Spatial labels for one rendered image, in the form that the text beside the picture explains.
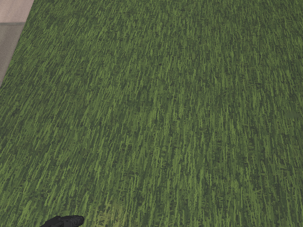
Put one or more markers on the left robot hand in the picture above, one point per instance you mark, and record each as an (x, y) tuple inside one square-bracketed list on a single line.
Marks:
[(66, 221)]

